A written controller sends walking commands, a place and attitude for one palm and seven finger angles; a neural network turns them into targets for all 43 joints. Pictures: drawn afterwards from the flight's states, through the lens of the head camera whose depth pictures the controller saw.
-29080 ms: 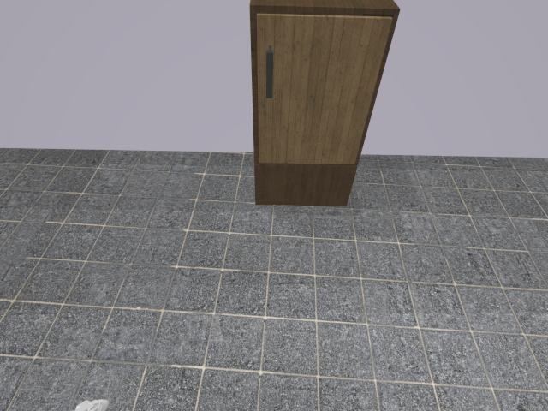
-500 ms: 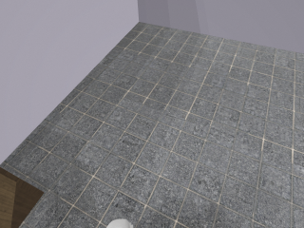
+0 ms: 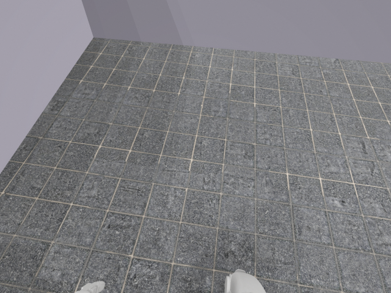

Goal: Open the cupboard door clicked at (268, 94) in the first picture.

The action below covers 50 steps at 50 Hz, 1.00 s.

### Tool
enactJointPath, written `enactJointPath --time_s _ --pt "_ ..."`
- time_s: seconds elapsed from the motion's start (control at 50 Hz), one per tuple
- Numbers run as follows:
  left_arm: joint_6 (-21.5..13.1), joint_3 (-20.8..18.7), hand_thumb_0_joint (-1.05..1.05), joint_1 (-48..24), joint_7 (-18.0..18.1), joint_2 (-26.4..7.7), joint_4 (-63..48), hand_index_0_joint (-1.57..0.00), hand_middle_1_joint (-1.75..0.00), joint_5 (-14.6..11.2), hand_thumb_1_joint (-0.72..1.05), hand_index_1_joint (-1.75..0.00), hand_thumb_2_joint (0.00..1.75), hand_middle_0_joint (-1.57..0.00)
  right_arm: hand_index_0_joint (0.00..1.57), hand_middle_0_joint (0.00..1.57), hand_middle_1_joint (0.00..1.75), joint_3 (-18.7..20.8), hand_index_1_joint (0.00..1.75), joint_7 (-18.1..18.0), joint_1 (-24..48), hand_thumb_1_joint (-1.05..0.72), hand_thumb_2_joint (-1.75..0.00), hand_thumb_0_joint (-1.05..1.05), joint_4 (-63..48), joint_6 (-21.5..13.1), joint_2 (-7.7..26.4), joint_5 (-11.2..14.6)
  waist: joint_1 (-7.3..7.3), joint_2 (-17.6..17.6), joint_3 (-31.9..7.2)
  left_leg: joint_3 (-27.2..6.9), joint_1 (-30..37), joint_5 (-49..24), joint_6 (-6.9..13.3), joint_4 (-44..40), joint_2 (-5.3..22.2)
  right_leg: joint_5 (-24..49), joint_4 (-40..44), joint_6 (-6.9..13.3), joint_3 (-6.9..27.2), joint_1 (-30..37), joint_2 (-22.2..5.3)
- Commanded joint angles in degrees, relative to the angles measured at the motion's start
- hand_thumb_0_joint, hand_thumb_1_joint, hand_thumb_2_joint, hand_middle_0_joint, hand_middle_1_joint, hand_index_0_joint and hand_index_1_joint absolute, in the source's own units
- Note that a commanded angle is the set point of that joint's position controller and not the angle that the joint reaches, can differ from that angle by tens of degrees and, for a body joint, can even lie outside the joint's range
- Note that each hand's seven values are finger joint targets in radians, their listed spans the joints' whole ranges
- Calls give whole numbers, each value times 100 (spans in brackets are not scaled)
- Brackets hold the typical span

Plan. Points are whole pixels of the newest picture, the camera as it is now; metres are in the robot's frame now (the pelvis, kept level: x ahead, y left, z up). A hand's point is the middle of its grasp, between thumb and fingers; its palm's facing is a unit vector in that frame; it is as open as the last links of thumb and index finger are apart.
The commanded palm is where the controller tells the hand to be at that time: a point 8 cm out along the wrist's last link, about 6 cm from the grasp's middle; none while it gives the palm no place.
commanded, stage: walk to a spot facing it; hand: left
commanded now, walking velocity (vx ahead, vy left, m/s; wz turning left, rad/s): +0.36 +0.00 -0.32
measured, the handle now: out of the picture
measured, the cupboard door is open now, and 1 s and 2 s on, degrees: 42 42 42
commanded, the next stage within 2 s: turn to face it in 0.52 s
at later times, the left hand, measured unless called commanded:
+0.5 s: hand (151, 239) +0.26 +0.13 -0.18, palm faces +0.00 -0.98 -0.19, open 7.2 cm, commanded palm none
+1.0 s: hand (172, 163) +0.50 +0.10 -0.17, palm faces +0.11 -0.96 -0.24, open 7.3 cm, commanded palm none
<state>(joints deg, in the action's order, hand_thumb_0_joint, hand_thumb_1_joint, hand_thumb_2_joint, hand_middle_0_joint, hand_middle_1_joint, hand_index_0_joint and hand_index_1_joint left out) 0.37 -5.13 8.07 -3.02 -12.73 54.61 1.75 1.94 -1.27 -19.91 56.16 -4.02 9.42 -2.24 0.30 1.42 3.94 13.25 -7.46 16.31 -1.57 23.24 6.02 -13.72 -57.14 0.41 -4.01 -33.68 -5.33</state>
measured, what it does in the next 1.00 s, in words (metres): walks ahead: right foot, then left foot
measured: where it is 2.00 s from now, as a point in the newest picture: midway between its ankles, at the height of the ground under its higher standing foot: (222, 230)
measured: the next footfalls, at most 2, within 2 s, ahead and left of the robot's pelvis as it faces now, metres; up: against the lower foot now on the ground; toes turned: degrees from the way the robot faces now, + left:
right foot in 0.14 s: +0.18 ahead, -0.15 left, +0.00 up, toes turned -11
left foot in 0.56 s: +0.42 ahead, +0.05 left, +0.00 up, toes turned +4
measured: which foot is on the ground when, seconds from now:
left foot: down 0.00-0.16, up 0.18-0.54, down 0.56-0.92, up 0.94-1.00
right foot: up 0.00-0.12, down 0.14-0.56, up 0.58-0.90, down 0.92-1.00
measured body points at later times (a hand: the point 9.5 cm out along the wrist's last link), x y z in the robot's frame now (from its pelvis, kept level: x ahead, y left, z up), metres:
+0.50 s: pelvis +0.24 -0.06 -0.01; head +0.27 -0.05 +0.44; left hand +0.26 +0.18 -0.17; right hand +0.31 -0.30 -0.15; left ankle +0.35 +0.06 -0.72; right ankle +0.15 -0.14 -0.74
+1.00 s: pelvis +0.42 -0.10 -0.02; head +0.45 -0.11 +0.43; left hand +0.49 +0.15 -0.15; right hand +0.42 -0.34 -0.18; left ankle +0.37 +0.03 -0.70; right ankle +0.44 -0.21 -0.74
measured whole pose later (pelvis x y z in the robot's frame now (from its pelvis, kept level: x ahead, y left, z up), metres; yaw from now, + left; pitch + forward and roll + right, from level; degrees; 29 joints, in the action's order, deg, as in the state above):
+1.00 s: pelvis +0.42 -0.10 -0.02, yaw +6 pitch +0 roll +1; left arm -1.9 -3.1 8.7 0.7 -10.2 55.2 1.2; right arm 3.9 -0.1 -16.5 60.6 2.6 10.7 -1.1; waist 1.6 -0.8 4.0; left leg 1.4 -22.9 29.1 -1.7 54.1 0.9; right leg -17.6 -36.5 0.9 -8.9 -19.1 -5.6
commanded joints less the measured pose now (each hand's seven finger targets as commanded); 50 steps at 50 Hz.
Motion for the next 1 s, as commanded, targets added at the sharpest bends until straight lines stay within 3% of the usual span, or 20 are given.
enactJointPath --time_s 0.0,0.06,0.1,0.12,0.14,0.18,0.26,0.44,0.5,0.52,0.54,0.56,0.58,0.62,0.68,0.86,0.88,0.9,0.92,0.98 --pt "-109 128 0 -655 -48 88 -595 -20 -30 -3 90 -30 90 -20 20 20 30 171 30 19 -671 -90 -90 0 -26 -8 885 -14 234 -981 -9 -407 160 -1585 638 -938 1335 152 1402 42 -244 329 43" --pt "-135 79 0 -385 -29 -106 -482 -20 -30 -12 90 -30 90 -20 20 20 30 183 30 38 -549 -90 -90 0 33 50 1060 -9 -47 -798 -179 -257 -39 -2095 532 -376 1359 54 1876 203 -438 1455 271" --pt "-258 -46 0 1178 57 -593 23 -20 -30 15 90 -30 90 -20 20 20 30 149 30 103 -350 -90 -90 0 24 69 1023 78 -818 -153 -900 192 -1098 -2579 196 1801 824 1 2484 510 -217 3972 318" --pt "-310 -277 0 2142 174 -1374 288 -20 -30 12 90 -30 90 -20 20 20 30 64 30 128 -343 -90 -90 0 -167 36 583 193 -1164 1550 -1646 333 -2739 539 -71 3893 27 -189 3122 1093 2230 5515 -1442" --pt "-295 -270 0 2192 234 -1640 351 -20 -30 -144 90 -30 90 -20 20 20 30 111 30 102 133 -90 -90 0 -386 32 655 198 -1113 1414 -1469 -489 -3530 2040 -63 5134 -155 646 3881 1490 3467 5327 -2134" --pt "-292 -119 0 1312 312 -1100 152 -20 -30 -138 90 -30 90 -20 20 20 30 183 30 77 442 -90 -90 0 -266 58 657 152 -644 929 -668 -1183 -3578 946 -34 5437 325 731 3942 1353 2613 3915 -1780" --pt "-403 57 0 385 329 -477 23 -20 -30 -59 90 -30 90 -20 20 20 30 136 30 125 -221 -90 -90 0 204 289 289 63 169 537 -203 -991 -2252 271 -117 3877 401 744 4412 992 910 2101 -1029" --pt "-556 54 0 1045 318 -510 467 -20 -30 -62 90 -30 90 -20 20 20 30 153 30 284 1068 -90 -90 0 -258 133 270 96 -60 324 76 -767 -2285 -343 81 1595 29 1669 4260 950 712 3111 -1003" --pt "-549 72 0 1049 341 -530 553 -20 -30 -87 90 -30 90 -20 20 20 30 206 30 214 391 -90 -90 0 12 62 469 63 363 15 -213 -501 -677 -621 259 756 -380 3172 2925 688 308 2807 -723" --pt "-533 77 0 1002 334 -470 459 -20 -30 -117 90 -30 90 -20 20 20 30 278 30 159 -502 -90 -90 0 247 31 806 22 747 -469 -725 -1081 727 -986 527 492 -3 2731 1667 441 33 1995 -386" --pt "-510 119 0 1312 283 -203 340 -20 -30 -179 90 -30 90 -20 20 20 30 412 30 93 -1187 -90 -90 0 404 17 1440 -72 813 -1741 -1412 -3083 2074 -1340 1204 150 1531 351 -298 123 -428 568 449" --pt "-559 158 0 985 284 -199 145 -20 -30 -139 90 -30 90 -20 20 20 30 395 30 62 -1342 -90 -90 0 426 107 1535 4 831 -1578 -1352 -3842 1783 -1354 1583 -466 2182 -1875 -1470 185 38 93 629" --pt "-521 136 0 685 302 -206 127 -20 -30 -106 90 -30 90 -20 20 20 30 356 30 37 -911 -90 -90 0 349 101 1434 31 687 -1242 -952 -3675 1076 -711 1515 -638 2163 -1659 -1986 206 358 -268 349" --pt "-420 129 0 557 238 -139 210 -20 -30 -54 90 -30 90 -20 20 20 30 208 30 4 -52 -90 -90 0 92 62 878 45 299 -802 -51 -2886 -258 -555 1198 -1016 1712 -866 -1796 34 481 -248 -96" --pt "-238 210 0 1020 235 234 376 -20 -30 -39 90 -30 90 -20 20 20 30 79 30 -33 347 -90 -90 0 106 0 675 95 -119 -802 -207 -1627 -965 -2077 991 -893 1022 -598 -235 -183 247 815 -201" --pt "-171 41 0 961 320 -212 77 -20 -30 -79 90 -30 90 -20 20 20 30 284 30 25 656 -90 -90 0 -82 358 993 116 -281 -800 -392 -1876 -1525 -1263 661 238 439 404 2635 -373 -235 2474 211" --pt "-221 -32 0 1191 361 -534 87 -20 -30 -51 90 -30 90 -20 20 20 30 267 30 58 669 -90 -90 0 -154 378 835 150 -392 -121 -555 -1529 -2093 -363 371 882 22 762 3166 -220 432 3190 -461" --pt "-254 -140 0 1399 421 -1077 82 -20 -30 4 90 -30 90 -20 20 20 30 231 30 117 612 -90 -90 0 -285 389 513 170 -477 1325 -686 -761 -2787 1190 -12 2185 -718 1523 3707 318 1741 3642 -1864" --pt "-233 -120 0 1512 444 -1225 44 -20 -30 -44 90 -30 90 -20 20 20 30 267 30 101 636 -90 -90 0 -318 445 527 143 -557 1432 -877 -1105 -2662 2137 -13 3634 -599 1710 3958 863 2043 3347 -2574" --pt "-198 4 0 685 512 -676 -172 -20 -30 -57 90 -30 90 -20 20 20 30 289 30 154 787 -90 -90 0 -219 557 566 136 -174 1003 -610 -1325 -2823 1210 -118 4799 -155 1986 3756 696 802 2822 -1856"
